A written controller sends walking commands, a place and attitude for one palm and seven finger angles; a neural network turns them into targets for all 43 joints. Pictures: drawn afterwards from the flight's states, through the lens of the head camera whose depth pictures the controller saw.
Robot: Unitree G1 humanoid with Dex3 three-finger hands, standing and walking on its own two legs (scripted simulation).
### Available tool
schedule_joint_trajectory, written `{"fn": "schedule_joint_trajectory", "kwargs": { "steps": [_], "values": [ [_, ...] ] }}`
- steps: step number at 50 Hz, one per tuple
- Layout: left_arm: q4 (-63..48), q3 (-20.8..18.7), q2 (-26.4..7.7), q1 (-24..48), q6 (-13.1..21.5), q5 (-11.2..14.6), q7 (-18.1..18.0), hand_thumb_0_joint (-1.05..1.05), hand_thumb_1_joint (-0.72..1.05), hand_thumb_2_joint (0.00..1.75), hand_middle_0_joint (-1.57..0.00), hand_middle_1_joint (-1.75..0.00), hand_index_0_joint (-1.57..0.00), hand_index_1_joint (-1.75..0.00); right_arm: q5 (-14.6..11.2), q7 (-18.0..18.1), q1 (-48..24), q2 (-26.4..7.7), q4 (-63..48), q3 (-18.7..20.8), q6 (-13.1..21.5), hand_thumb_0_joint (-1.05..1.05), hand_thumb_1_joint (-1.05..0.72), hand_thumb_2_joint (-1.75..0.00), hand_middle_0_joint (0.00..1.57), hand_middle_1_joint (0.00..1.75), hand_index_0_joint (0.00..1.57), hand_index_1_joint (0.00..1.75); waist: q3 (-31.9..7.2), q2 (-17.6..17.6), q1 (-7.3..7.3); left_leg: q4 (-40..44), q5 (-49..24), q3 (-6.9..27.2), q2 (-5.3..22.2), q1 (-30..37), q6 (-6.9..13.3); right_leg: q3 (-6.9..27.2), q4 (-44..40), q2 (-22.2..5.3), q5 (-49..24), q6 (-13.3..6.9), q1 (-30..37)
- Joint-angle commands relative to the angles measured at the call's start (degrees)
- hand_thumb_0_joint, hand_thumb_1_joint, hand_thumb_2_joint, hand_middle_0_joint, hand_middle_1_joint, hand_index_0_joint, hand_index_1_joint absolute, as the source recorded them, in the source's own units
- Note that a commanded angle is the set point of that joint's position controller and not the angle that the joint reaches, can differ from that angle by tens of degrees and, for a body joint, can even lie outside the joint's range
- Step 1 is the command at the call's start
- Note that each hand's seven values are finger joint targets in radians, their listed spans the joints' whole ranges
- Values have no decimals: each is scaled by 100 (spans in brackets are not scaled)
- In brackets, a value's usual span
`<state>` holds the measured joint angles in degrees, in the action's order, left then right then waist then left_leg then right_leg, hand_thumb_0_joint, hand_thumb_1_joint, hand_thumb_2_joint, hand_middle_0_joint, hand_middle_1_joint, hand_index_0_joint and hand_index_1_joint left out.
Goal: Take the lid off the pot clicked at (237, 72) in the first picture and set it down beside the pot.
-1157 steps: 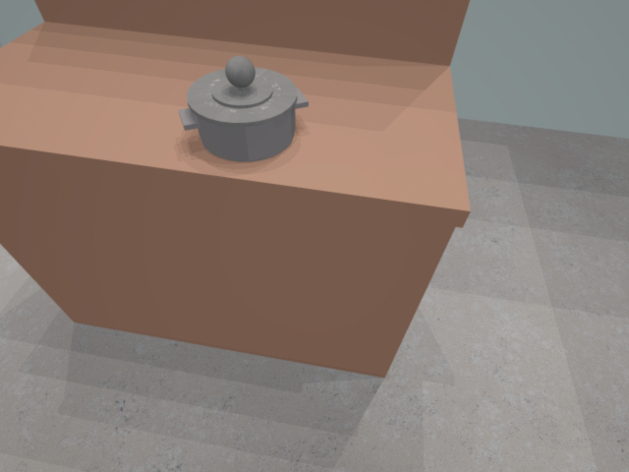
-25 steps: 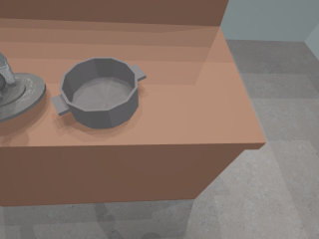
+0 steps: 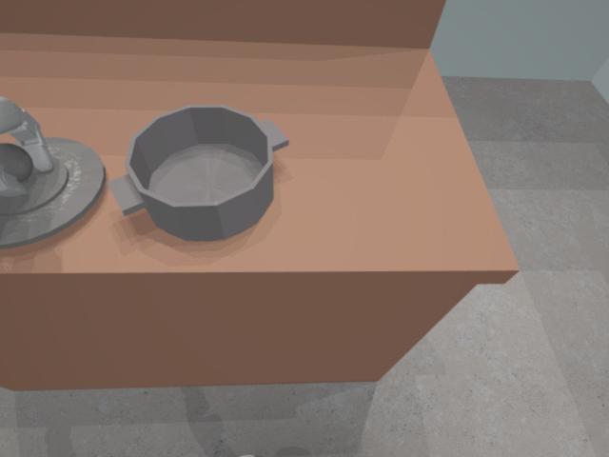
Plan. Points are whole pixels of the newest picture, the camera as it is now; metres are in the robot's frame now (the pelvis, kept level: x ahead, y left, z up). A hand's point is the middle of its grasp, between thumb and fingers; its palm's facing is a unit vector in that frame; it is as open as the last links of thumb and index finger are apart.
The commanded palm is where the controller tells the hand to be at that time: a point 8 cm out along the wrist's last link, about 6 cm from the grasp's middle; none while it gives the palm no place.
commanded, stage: open the fingers wide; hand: left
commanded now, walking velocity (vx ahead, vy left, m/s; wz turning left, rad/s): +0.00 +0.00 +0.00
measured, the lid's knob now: (7, 163) +0.47 +0.35 +0.11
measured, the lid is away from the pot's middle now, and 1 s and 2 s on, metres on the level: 0.24 0.25 0.25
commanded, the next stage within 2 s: raise the empty hand in 1.06 s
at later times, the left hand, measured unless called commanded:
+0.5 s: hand out of the picture +0.41 +0.35 +0.12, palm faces -0.43 -0.14 -0.89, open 7.6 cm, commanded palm +0.46 +0.35 +0.20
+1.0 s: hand out of the picture +0.44 +0.35 +0.13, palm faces -0.39 -0.13 -0.91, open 10.9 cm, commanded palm +0.46 +0.35 +0.20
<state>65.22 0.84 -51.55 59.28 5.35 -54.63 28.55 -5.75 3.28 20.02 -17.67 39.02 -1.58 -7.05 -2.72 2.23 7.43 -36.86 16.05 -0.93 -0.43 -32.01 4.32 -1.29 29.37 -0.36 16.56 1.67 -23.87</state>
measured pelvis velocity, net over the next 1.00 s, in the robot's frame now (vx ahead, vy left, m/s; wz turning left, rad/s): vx -0.01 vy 0.01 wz -0.01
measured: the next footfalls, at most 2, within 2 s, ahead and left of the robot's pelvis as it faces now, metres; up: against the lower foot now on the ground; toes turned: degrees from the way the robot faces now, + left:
none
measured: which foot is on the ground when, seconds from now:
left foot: down 0.00-1.00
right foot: down 0.00-1.00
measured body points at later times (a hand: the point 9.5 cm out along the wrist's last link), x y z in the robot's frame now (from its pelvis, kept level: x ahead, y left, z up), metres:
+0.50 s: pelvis -0.01 +0.00 +0.00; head +0.05 +0.02 +0.44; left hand +0.43 +0.36 +0.17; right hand +0.03 -0.29 -0.11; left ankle +0.02 +0.07 -0.73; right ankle -0.03 -0.16 -0.73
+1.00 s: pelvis -0.01 +0.01 +0.00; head +0.06 +0.03 +0.44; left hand +0.45 +0.36 +0.18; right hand +0.01 -0.27 -0.12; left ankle +0.02 +0.07 -0.73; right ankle -0.03 -0.16 -0.73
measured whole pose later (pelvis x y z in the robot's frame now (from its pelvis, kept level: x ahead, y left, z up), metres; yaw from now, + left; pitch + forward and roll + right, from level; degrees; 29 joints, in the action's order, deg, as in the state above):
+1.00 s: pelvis -0.01 +0.01 +0.00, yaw -1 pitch +12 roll -4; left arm 59.8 -1.9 -53.1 55.9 10.4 -54.6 26.9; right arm -5.8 3.7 19.4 -16.7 38.2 -1.7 -11.4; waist -3.4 2.1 6.9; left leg -39.3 16.7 -1.1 -0.1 -34.2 4.7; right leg -0.9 31.2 0.1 16.8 1.3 -25.9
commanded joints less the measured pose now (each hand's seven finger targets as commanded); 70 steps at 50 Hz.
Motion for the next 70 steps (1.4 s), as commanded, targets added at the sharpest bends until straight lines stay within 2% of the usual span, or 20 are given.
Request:
{"fn": "schedule_joint_trajectory", "kwargs": {
  "steps": [1, 4, 6, 7, 8, 11, 14, 18, 22, 29, 30, 35, 37, 42, 44, 47, 48, 53, 59, 70],
  "values": [
    [-1968, -972, -2179, 2058, 463, 11, -458, 0, 63, 90, -87, -103, -85, -102, 95, 120, 350, -1018, -542, 431, -77, 0, -90, -90, 20, 30, 20, 30, -2636, 939, -191, 113, -3139, 445, 38, 3032, -17, -310, -161, 495, -1336, -361, -494],
    [-1754, -825, -2044, 2233, 488, 117, -426, 0, 58, 86, -82, -102, -80, -102, 76, 155, 279, -1077, -450, 436, -181, 0, -90, -90, 20, 30, 20, 30, -2069, 701, -92, 237, -2150, 379, 24, 2600, 72, -295, -299, 484, -987, -356, -602],
    [-1929, -1123, -2538, 2331, 530, 62, -481, 0, 55, 85, -80, -101, -77, -101, 59, 188, 255, -1085, -484, 408, -216, 0, -90, -90, 20, 30, 20, 30, -2218, 839, -148, 264, -1873, 342, -40, 2510, 89, -275, -280, 475, -984, -395, -395],
    [-1906, -1025, -2452, 2377, 541, 32, -491, 0, 53, 84, -78, -101, -76, -101, 56, 205, 265, -1064, -479, 391, -207, 0, -90, -90, 20, 30, 20, 30, -2262, 838, -132, 273, -1885, 359, -44, 2520, 82, -298, -267, 480, -1002, -404, -379],
    [-2076, -1071, -2518, 2407, 601, 10, -511, 0, 51, 83, -77, -101, -75, -100, 54, 208, 218, -1073, -484, 392, -202, 0, -90, -90, 20, 30, 20, 30, -2401, 1166, -181, 238, -2230, 367, 2, 2718, 44, -286, -233, 464, -1065, -425, -425],
    [-1760, -797, -2138, 2276, 582, 0, -493, 0, 46, 81, -72, -99, -71, -99, 56, 196, 227, -1036, -431, 380, -227, 0, -90, -90, 20, 30, 20, 30, -2142, 1168, -107, 240, -1949, 418, 6, 2700, 5, -324, -272, 491, -834, -417, -704],
    [-1903, -877, -2206, 2245, 576, 120, -444, 0, 41, 80, -68, -98, -67, -97, 49, 186, 192, -1055, -467, 395, -242, 0, -90, -90, 20, 30, 20, 30, -2342, 975, -134, 191, -1904, 349, -23, 2710, 69, -276, -263, 476, -971, -400, -495],
    [-1789, -430, -1744, 2409, 520, 257, -352, 0, 33, 78, -63, -95, -62, -95, 11, 232, 191, -1086, -406, 368, -209, 0, -90, -90, 20, 30, 20, 30, -2035, 861, -20, 277, -1500, 354, 1, 2620, 89, -330, -310, 483, -779, -402, -696],
    [-1580, -502, -1902, 2330, 494, 222, -387, 0, 27, 75, -57, -93, -56, -93, -17, 289, 251, -1101, -344, 333, -152, 0, -90, -90, 20, 30, 20, 30, -1968, 696, -20, 299, -1088, 361, -27, 2393, 98, -308, -292, 491, -652, -399, -632],
    [-1786, -630, -2034, 2377, 526, 144, -398, 0, 14, 71, -48, -90, -47, -90, 12, 264, 240, -1082, -362, 349, -140, 0, -90, -90, 20, 30, 20, 30, -2198, 992, -91, 180, -1813, 394, 4, 2648, 43, -320, -183, 508, -873, -412, -670],
    [-1499, -543, -1893, 2223, 500, 139, -379, 0, 12, 70, -46, -89, -46, -89, 10, 267, 251, -1071, -357, 341, -149, 0, -90, -90, 20, 30, 20, 30, -2008, 775, -57, 176, -1642, 380, -29, 2476, 60, -324, -194, 521, -852, -408, -714],
    [-1432, -352, -1710, 2301, 451, 105, -344, 0, 3, 69, -40, -86, -40, -86, -1, 205, 285, -1082, -361, 351, -190, 0, -90, -90, 20, 30, 20, 30, -1877, 830, -61, 196, -1528, 419, -8, 2464, 30, -337, -164, 536, -696, -422, -883],
    [-1349, -467, -1891, 2288, 429, 73, -353, 0, -1, 69, -38, -84, -38, -84, -17, 202, 300, -1105, -376, 346, -217, 0, -90, -90, 20, 30, 20, 30, -1930, 654, -55, 208, -1342, 408, -28, 2288, 34, -316, -143, 534, -700, -419, -791],
    [-1550, -785, -2238, 2335, 475, 25, -393, 0, -4, 70, -37, -82, -37, -82, 11, 196, 336, -1074, -450, 367, -258, 0, -90, -90, 20, 30, 20, 30, -2375, 792, -124, 102, -1958, 416, -32, 2487, 22, -297, -64, 535, -974, -405, -634],
    [-1866, -810, -2242, 2427, 531, 30, -401, 0, -4, 71, -37, -82, -37, -82, 40, 177, 324, -1060, -468, 382, -273, 0, -90, -90, 20, 30, 20, 30, -2545, 1131, -158, 55, -2515, 459, 14, 2799, -34, -320, -37, 541, -1038, -410, -727],
    [-1550, -801, -2084, 2074, 496, 69, -366, 0, -5, 72, -38, -81, -38, -81, 27, 123, 310, -1043, -476, 397, -328, 0, -90, -90, 20, 30, 20, 30, -2211, 886, -137, 46, -2447, 458, 17, 2659, -31, -330, -79, 558, -978, -400, -865],
    [-1756, -726, -1989, 2109, 526, 108, -342, 0, -5, 72, -38, -80, -38, -80, 16, 114, 256, -1036, -519, 392, -338, 0, -90, -90, 20, 30, 20, 30, -2274, 1022, -164, 52, -2713, 441, 27, 2741, -45, -333, -68, 548, -1070, -412, -825],
    [-1498, -487, -1718, 2112, 436, 111, -329, 0, -6, 75, -39, -78, -39, -78, -17, 78, 243, -1049, -523, 394, -387, 0, -90, -90, 20, 30, 20, 30, -1948, 725, -108, 130, -2058, 472, 35, 2562, -29, -329, -106, 557, -749, -409, -987],
    [-2174, -651, -1999, 2649, 481, 85, -415, 0, -7, 76, -40, -77, -40, -77, 34, 135, 239, -1027, -546, 395, -357, 0, -90, -90, 20, 30, 20, 30, -2523, 1077, -127, 109, -2224, 568, 43, 2999, -63, -293, -103, 532, -774, -406, -926],
    [-1536, -465, -1862, 2505, 189, 55, -308, 0, -7, 76, -40, -77, -40, -77, -14, 83, 128, -1017, -598, 341, -333, 0, -90, -90, 20, 30, 20, 30, -2019, 704, -153, 260, -1843, 438, -54, 2485, -26, -279, -203, 502, -851, -415, -578]
  ]
}}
